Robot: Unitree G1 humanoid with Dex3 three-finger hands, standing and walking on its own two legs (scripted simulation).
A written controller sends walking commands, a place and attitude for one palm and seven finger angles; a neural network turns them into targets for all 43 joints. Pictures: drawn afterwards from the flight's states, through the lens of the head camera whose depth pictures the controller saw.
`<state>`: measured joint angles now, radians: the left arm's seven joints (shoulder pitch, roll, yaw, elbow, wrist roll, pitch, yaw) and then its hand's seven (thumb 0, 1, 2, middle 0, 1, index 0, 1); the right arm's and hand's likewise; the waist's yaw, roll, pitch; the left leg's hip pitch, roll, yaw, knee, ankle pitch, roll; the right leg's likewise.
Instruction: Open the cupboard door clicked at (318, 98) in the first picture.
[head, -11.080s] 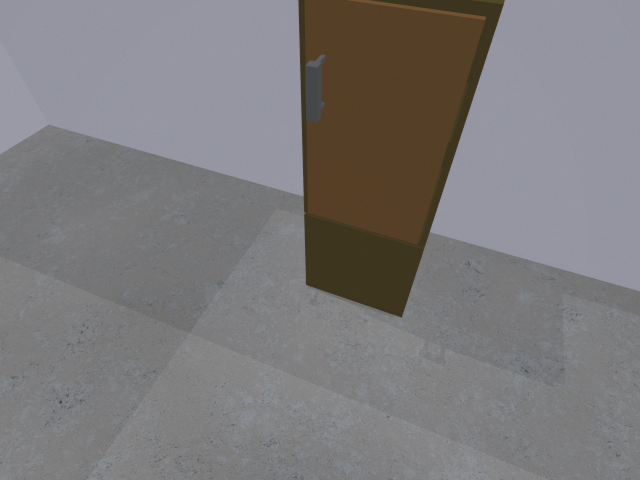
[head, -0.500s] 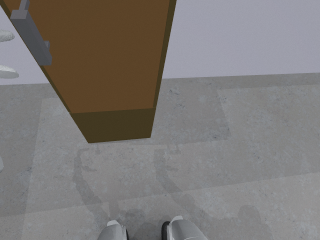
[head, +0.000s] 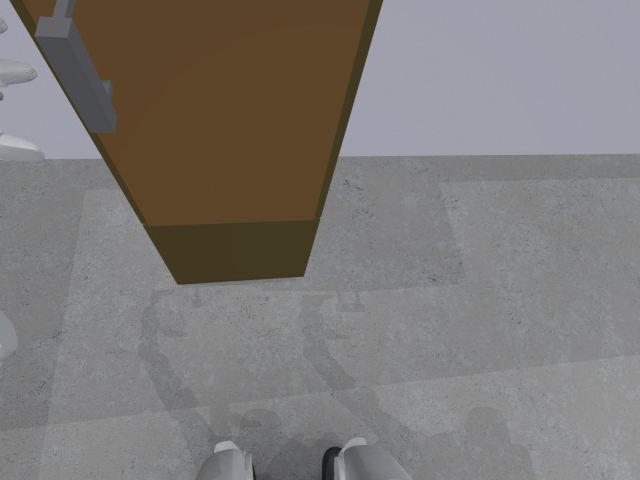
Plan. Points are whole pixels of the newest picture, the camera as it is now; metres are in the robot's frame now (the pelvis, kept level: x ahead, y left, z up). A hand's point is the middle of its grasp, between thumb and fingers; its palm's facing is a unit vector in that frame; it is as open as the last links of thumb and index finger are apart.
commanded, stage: move the hooked fingers beside the handle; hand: left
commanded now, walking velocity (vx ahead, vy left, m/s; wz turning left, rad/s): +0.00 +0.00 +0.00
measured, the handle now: (85, 66) +0.55 +0.23 +0.12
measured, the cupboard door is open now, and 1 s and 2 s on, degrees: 0 0 0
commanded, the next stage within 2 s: slide the fingers in behind the handle in 0.56 s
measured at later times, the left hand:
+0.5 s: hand (0, 100) +0.50 +0.29 +0.12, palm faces +0.03 -1.00 -0.01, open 14.0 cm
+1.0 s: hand (28, 95) +0.51 +0.27 +0.12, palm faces +0.01 -1.00 +0.00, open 14.0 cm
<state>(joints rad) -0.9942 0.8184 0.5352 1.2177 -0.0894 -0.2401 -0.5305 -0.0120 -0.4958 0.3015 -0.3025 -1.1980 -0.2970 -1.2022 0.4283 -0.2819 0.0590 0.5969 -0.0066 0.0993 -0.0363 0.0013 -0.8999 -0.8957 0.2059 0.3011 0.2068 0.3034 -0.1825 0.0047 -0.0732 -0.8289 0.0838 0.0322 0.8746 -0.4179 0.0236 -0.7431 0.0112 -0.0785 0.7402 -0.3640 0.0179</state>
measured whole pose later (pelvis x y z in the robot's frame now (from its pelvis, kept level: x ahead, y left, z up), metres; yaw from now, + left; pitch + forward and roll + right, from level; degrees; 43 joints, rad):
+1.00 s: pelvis -0.01 +0.00 +0.00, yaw +0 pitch +21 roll -4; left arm -1.00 0.79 0.50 1.24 -0.08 -0.23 -0.48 -0.01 -0.50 0.30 -0.30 -1.20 -0.30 -1.20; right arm 0.44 -0.28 0.07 0.60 0.00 0.09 -0.03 0.00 -0.90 -0.90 0.21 0.30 0.21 0.30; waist -0.20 0.02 -0.08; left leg -0.84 0.09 0.03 0.89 -0.42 0.02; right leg -0.76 0.02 -0.08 0.76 -0.37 0.01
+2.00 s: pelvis -0.01 -0.02 +0.00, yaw +0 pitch +19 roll -3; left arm -1.00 0.65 0.46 1.24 -0.07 -0.28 -0.33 -0.01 -0.50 0.30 -0.30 -1.20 -0.30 -1.20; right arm 0.43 -0.27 0.05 0.62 -0.01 0.05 -0.03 0.00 -0.90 -0.90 0.20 0.30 0.21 0.30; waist -0.19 0.03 -0.07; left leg -0.80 0.08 0.03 0.86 -0.39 0.01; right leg -0.74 0.01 -0.07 0.78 -0.37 0.00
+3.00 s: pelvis -0.01 -0.01 +0.00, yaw +0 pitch +18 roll -3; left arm -0.99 0.60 0.43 1.22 -0.08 -0.30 -0.32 0.01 0.67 0.82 -0.38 -1.33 -0.37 -1.33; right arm 0.43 -0.27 0.05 0.64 -0.01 0.04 -0.02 0.00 -0.90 -0.90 0.20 0.30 0.21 0.30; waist -0.18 0.03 -0.08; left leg -0.79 0.08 0.04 0.87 -0.40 0.01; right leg -0.73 0.01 -0.06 0.78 -0.37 0.01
